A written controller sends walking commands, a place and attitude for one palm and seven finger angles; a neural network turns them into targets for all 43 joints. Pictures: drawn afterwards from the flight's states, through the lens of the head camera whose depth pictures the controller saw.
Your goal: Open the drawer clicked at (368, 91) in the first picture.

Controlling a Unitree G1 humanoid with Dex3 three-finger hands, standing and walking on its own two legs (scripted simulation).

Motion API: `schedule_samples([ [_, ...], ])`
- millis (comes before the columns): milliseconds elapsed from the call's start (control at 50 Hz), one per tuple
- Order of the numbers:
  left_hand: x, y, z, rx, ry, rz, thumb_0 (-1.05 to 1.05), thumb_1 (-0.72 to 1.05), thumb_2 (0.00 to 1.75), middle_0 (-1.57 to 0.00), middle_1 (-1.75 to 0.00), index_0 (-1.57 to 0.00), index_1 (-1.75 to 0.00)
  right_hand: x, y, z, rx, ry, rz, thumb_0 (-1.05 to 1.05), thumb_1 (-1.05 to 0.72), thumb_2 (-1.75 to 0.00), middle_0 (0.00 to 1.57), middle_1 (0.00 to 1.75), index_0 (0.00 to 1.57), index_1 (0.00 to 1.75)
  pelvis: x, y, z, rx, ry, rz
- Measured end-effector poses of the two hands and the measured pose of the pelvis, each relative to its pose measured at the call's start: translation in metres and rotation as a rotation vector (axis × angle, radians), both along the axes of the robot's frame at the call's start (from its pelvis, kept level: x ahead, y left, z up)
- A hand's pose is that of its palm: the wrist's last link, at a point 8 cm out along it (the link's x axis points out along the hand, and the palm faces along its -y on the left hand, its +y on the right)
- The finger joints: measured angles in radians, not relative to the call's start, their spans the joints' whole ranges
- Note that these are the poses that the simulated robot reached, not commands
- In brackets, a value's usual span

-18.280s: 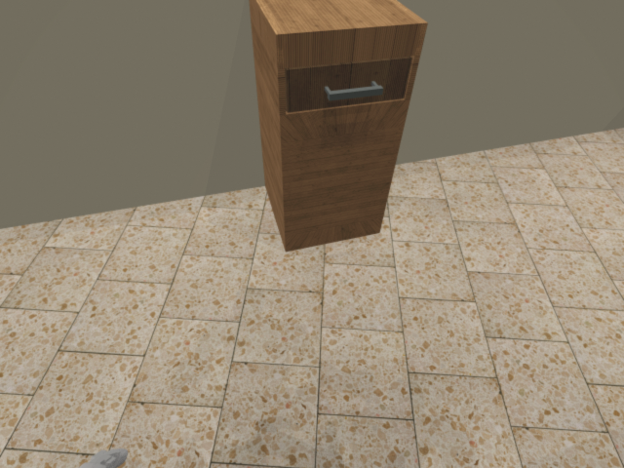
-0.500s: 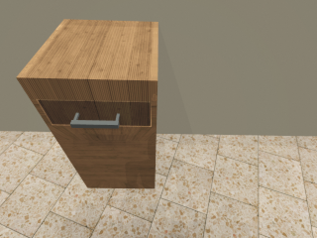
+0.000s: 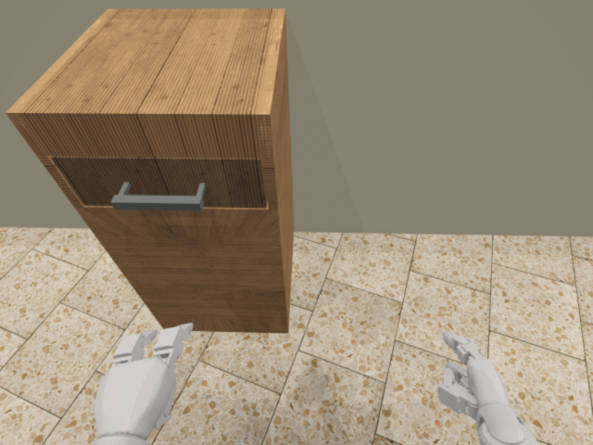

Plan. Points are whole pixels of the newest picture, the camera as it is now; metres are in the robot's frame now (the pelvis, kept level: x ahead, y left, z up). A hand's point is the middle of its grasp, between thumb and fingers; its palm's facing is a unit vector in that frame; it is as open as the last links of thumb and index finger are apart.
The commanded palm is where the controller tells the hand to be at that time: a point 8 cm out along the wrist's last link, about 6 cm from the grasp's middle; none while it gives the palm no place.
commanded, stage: raise the hand with hooked fingers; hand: left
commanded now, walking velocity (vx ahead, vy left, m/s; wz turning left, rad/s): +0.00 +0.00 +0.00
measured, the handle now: (161, 195) +0.52 +0.34 -0.02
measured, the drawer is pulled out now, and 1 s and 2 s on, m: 0.00 0.00 0.00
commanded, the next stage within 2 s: move the hooked fingers above the handle in 1.46 s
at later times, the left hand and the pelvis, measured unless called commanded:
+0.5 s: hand (134, 329) +0.24 +0.25 +0.03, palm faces +0.00 -0.12 -0.99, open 11.6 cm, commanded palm +0.22 +0.26 +0.09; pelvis +0.00 +0.02 +0.01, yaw -1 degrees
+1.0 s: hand (94, 251) +0.30 +0.31 +0.10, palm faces +0.10 -0.08 -0.99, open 13.8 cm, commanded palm +0.28 +0.30 +0.16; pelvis +0.00 +0.07 +0.03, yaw +0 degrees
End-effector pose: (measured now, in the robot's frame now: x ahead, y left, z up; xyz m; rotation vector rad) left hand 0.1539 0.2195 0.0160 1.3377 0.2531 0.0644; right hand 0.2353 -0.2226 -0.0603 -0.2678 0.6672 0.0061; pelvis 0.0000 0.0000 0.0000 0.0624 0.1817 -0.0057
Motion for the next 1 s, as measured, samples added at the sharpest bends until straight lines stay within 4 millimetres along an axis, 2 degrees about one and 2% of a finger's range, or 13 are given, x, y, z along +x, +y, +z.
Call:
schedule_samples([
  [60,-0.027,0.012,-0.004,0.096,0.016,0.017,0.0,0.51,0.73,-0.24,-0.55,-0.24,-0.55,0.012,0.002,-0.006,-0.021,0.01,0.033,0.01,-0.91,-0.9,0.2,0.3,0.2,0.3,-0.001,-0.005,-0.006,-0.008,0.004,0.015],
  [120,-0.03,0.031,0.009,0.175,-0.058,0.033,0.0,0.43,0.7,-0.25,-0.6,-0.26,-0.59,0.018,0.009,-0.019,-0.016,0.012,0.05,0.01,-0.91,-0.9,0.2,0.3,0.2,0.3,-0.004,-0.007,-0.014,-0.018,0.007,0.031],
  [160,-0.018,0.039,0.023,0.201,-0.137,0.039,0.0,0.38,0.68,-0.26,-0.63,-0.27,-0.62,0.018,0.015,-0.028,0.007,0.006,0.052,0.01,-0.91,-0.9,0.2,0.3,0.2,0.3,-0.007,-0.006,-0.02,-0.027,0.007,0.044],
  [220,0.01,0.042,0.045,0.205,-0.243,0.042,0.0,0.31,0.65,-0.26,-0.67,-0.27,-0.67,0.009,0.025,-0.04,0.054,0.012,0.038,0.01,-0.91,-0.9,0.2,0.3,0.2,0.3,-0.01,-0.005,-0.023,-0.032,0.002,0.054],
  [320,0.053,0.031,0.061,0.155,-0.213,0.049,0.0,0.2,0.6,-0.27,-0.75,-0.27,-0.74,-0.026,0.031,-0.047,0.112,0.1,-0.028,0.01,-0.91,-0.9,0.2,0.3,0.2,0.3,-0.007,0.0,-0.011,-0.021,-0.013,0.031],
  [420,0.063,0.026,0.065,0.12,-0.103,0.006,0.0,0.09,0.55,-0.27,-0.82,-0.28,-0.82,-0.061,0.02,-0.041,0.087,0.18,-0.107,0.01,-0.91,-0.9,0.2,0.3,0.2,0.3,0.0,0.01,0.005,-0.016,-0.038,-0.007],
  [520,0.061,0.036,0.072,0.12,-0.123,-0.043,0.0,-0.02,0.5,-0.28,-0.9,-0.29,-0.89,-0.076,0.005,-0.035,0.009,0.212,-0.149,0.01,-0.91,-0.9,0.2,0.3,0.2,0.3,0.002,0.022,0.011,-0.031,-0.057,-0.005],
  [600,0.065,0.053,0.081,0.132,-0.195,-0.035,0.0,-0.12,0.46,-0.29,-0.96,-0.3,-0.95,-0.073,0.004,-0.029,-0.027,0.206,-0.16,0.01,-0.91,-0.9,0.2,0.3,0.2,0.3,0.001,0.032,0.012,-0.043,-0.064,0.006],
  [660,0.072,0.063,0.089,0.138,-0.237,-0.014,0.0,-0.19,0.43,-0.3,-1.0,-0.3,-1.0,-0.064,0.012,-0.024,-0.023,0.179,-0.16,0.01,-0.91,-0.9,0.2,0.3,0.2,0.3,0.001,0.04,0.012,-0.05,-0.074,0.011],
  [860,0.107,0.073,0.121,0.144,-0.241,-0.035,0.0,-0.4,0.34,-0.31,-1.14,-0.32,-1.14,-0.032,0.069,0.0,0.066,0.082,-0.102,0.01,-0.91,-0.9,0.2,0.3,0.2,0.3,0.001,0.061,0.021,-0.057,-0.126,0.005],
  [1000,0.123,0.088,0.138,0.153,-0.2,-0.022,0.0,-0.47,0.31,-0.31,-1.19,-0.32,-1.18,-0.03,0.094,0.005,0.095,0.103,-0.056,0.01,-0.91,-0.9,0.2,0.3,0.2,0.3,0.001,0.065,0.028,-0.059,-0.148,0.009],
])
